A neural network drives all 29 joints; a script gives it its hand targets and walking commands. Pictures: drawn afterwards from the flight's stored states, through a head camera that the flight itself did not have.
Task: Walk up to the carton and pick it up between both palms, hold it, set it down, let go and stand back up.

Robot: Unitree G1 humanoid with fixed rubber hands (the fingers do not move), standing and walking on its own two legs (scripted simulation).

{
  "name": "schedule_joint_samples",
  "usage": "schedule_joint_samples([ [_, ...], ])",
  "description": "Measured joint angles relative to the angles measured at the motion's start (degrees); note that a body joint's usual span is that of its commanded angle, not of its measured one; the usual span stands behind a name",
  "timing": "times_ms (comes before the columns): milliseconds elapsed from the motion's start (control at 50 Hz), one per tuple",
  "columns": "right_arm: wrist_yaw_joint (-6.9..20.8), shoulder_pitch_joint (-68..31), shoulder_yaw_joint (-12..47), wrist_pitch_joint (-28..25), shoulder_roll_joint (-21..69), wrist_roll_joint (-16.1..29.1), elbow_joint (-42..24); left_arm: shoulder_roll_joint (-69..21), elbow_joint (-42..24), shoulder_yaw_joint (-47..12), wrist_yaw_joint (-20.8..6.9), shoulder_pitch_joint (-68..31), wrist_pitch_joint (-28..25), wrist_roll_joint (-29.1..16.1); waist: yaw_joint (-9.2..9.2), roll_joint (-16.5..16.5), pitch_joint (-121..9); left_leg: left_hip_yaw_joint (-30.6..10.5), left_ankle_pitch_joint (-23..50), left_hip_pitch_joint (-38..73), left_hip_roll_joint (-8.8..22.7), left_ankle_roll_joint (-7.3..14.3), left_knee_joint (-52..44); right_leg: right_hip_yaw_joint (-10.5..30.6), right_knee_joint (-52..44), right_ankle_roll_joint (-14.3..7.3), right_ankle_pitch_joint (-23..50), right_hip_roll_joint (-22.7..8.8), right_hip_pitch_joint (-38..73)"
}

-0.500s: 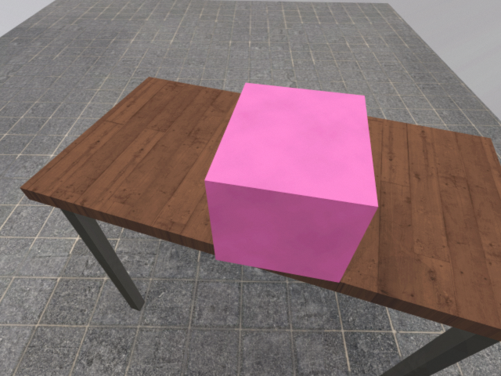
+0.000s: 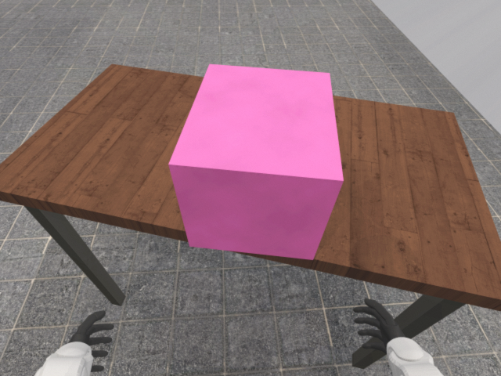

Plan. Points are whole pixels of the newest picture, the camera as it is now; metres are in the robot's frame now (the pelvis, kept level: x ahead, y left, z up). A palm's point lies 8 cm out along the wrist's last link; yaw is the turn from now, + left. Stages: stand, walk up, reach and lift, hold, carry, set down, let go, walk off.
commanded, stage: reach and lift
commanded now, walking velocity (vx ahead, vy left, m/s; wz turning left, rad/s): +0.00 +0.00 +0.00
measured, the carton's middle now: (259, 159) +0.48 +0.01 +0.09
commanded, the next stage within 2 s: none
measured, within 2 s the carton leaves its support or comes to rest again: neither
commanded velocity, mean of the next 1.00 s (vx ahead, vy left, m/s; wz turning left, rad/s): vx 0.00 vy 0.00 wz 0.00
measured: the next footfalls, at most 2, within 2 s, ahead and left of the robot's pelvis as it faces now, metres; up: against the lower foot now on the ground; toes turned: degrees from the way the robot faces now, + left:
none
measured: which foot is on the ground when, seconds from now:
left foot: down 0.00-1.00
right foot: down 0.00-1.00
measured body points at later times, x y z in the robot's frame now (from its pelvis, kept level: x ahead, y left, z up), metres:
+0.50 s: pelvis +0.00 +0.02 +0.03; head +0.03 +0.03 +0.48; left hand +0.18 +0.27 -0.04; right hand +0.19 -0.21 -0.04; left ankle +0.03 +0.16 -0.71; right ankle +0.00 -0.10 -0.71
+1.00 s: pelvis +0.03 +0.03 +0.04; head +0.02 +0.03 +0.49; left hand +0.21 +0.25 +0.00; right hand +0.19 -0.23 +0.01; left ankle +0.03 +0.16 -0.71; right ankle +0.00 -0.10 -0.71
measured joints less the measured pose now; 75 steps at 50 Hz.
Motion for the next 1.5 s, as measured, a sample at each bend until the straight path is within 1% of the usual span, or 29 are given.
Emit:
schedule_joint_samples([
  [40,-0.18,-1.32,1.88,0.3,-0.54,2.17,-0.2,-1.93,-2.92,1.16,-0.9,-2.16,1.97,1.7,-0.56,0.43,0.91,0.69,3.23,3.67,0.83,-0.26,-3.4,0.42,-3.37,-0.09,0.75,0.97,3.38],
  [60,-0.45,-1.05,2.99,0.55,-0.9,3.32,-0.68,-2.84,-3.55,1.4,-1.44,-2.37,2.48,2.41,-0.88,0.19,1.29,1.28,3.39,5.88,0.86,-0.25,-5.42,0.84,-5.71,0.08,3.82,1.08,5.33],
  [100,-1.23,0.93,4.75,1.16,-2.14,5.29,-2.57,-4.88,-3.75,1.59,-2.33,-1.25,3.04,3.28,-1.37,0.05,1.9,2.32,3.97,10.2,0.96,-0.15,-9.95,1.59,-9.37,0.02,4.44,1.38,8.85],
  [140,-1.64,3.92,5.33,2.05,-3.7,6.4,-5.53,-6.92,-3.49,1.85,-2.7,0.88,3.26,3.45,-1.55,0.26,2.13,3.13,5.19,12.84,1.23,-0.04,-13.53,2.2,-12.45,-0.09,5.09,1.84,10.94],
  [160,-1.73,5.6,5.19,2.33,-4.38,6.46,-7.42,-7.83,-3.78,2.25,-2.78,2.25,3.12,3.75,-1.44,0.32,2.16,3.51,5.78,13.39,1.37,-0.03,-14.7,2.56,-13.49,-0.12,5.66,2.05,11.24],
  [240,-2.0,11.79,3.74,3.17,-5.42,6.72,-15.0,-9.27,-5.42,3.26,-2.5,6.24,1.1,3.07,0.17,-0.03,2.48,4.71,7.13,12.99,1.72,0.24,-16.67,3.72,-15.12,-0.11,7.36,2.57,10.11],
  [300,-1.63,15.11,3.05,3.47,-3.86,6.57,-20.68,-7.85,-8.95,3.23,-1.31,8.19,-1.16,1.37,1.43,-0.67,1.87,4.94,7.3,10.94,1.76,0.77,-16.39,4.11,-15.12,-0.08,7.93,2.72,8.0],
  [320,-1.46,15.87,3.0,3.6,-2.96,6.46,-22.31,-7.05,-10.07,3.0,-0.9,8.62,-1.64,0.54,1.71,-0.81,1.57,4.94,7.41,10.45,1.77,0.75,-16.42,4.16,-15.28,-0.05,8.12,2.75,7.54],
  [360,-1.36,16.31,2.77,4.01,-0.95,5.75,-24.47,-5.59,-11.49,2.53,-0.52,9.09,-2.13,-0.32,1.69,-0.91,1.29,4.76,7.6,9.82,1.7,0.61,-16.39,4.03,-15.73,0.1,8.46,2.69,7.23],
  [420,-1.85,15.88,2.23,4.5,1.25,5.52,-25.77,-4.55,-12.89,1.84,-0.53,9.35,-1.86,-0.91,1.52,-0.53,2.1,4.6,7.67,10.56,1.43,0.81,-16.63,3.88,-17.12,0.53,9.07,2.46,8.62],
  [500,-2.04,17.16,0.59,4.51,1.97,5.39,-27.2,-5.55,-17.27,0.5,-0.47,12.33,-1.84,-1.49,1.65,0.48,1.85,5.09,7.56,12.48,0.95,1.62,-17.75,4.28,-19.93,1.41,10.05,2.08,11.2],
  [580,-0.76,20.06,-1.09,4.45,0.36,5.8,-29.06,-6.84,-21.29,-1.64,0.59,15.76,-2.7,-3.21,1.55,1.35,-0.18,5.44,7.02,13.91,0.51,2.31,-18.46,4.59,-22.41,2.16,10.62,1.72,13.39],
  [660,0.41,21.7,-1.97,4.68,-1.58,7.03,-30.51,-8.48,-21.63,-2.57,1.33,17.06,-3.55,-3.41,1.21,1.36,-1.17,5.84,7.08,16.01,0.02,2.8,-20.0,4.97,-24.44,2.66,11.1,1.36,15.58],
  [700,0.99,22.08,-2.51,4.79,-2.18,7.71,-31.26,-9.09,-22.27,-2.83,1.7,17.48,-3.95,-3.26,0.99,1.16,-1.18,6.08,7.34,16.98,-0.13,2.87,-20.94,5.22,-25.29,2.76,11.4,1.27,16.42],
  [780,2.21,23.02,-2.77,5.27,-3.27,9.17,-32.34,-10.06,-23.73,-2.92,2.2,17.8,-4.54,-2.72,1.11,0.74,-1.01,6.74,7.94,18.4,-0.1,2.78,-22.63,5.89,-26.52,2.68,12.0,1.4,17.32],
  [920,2.3,26.21,-2.35,5.59,-2.74,11.14,-38.26,-10.76,-27.56,-1.73,2.31,18.93,-6.57,-2.82,1.91,0.4,-2.13,7.67,8.72,18.69,0.41,2.32,-24.51,6.83,-27.47,2.3,12.6,2.03,16.71],
  [1040,0.46,27.97,-1.11,5.73,-1.68,12.21,-42.4,-10.28,-30.16,-0.94,1.79,21.34,-7.73,-3.57,2.59,1.19,-2.97,7.78,9.09,19.03,0.56,2.08,-25.7,6.92,-28.34,2.1,12.85,2.27,16.85],
  [1120,-0.8,29.31,-0.84,6.17,-1.33,12.64,-46.42,-9.19,-33.01,-1.55,1.56,23.31,-8.43,-5.76,3.25,1.72,-3.57,7.53,9.14,18.73,0.51,2.04,-25.97,6.67,-28.63,2.07,12.79,2.24,16.67],
  [1260,-3.29,30.22,-0.65,6.46,-1.14,13.47,-52.43,-7.09,-38.41,-2.67,0.75,24.78,-10.42,-8.35,3.52,2.76,-3.66,6.94,8.51,18.45,0.52,2.08,-25.11,6.16,-28.99,2.13,12.62,2.23,17.2],
  [1360,-4.76,31.33,0.5,6.32,-1.17,15.2,-55.38,-6.39,-40.45,-2.09,-0.23,25.82,-11.47,-9.17,3.5,2.74,-4.02,7.07,8.76,19.26,0.39,2.14,-26.05,6.37,-29.76,2.22,12.87,2.19,17.84],
  [1500,-5.95,33.23,0.7,5.69,-0.27,16.46,-60.79,-5.97,-43.45,-1.95,-0.49,26.25,-13.96,-10.4,4.47,2.37,-4.25,7.36,9.19,19.47,0.56,1.96,-26.69,6.78,-30.33,2.05,13.43,2.43,17.83],
])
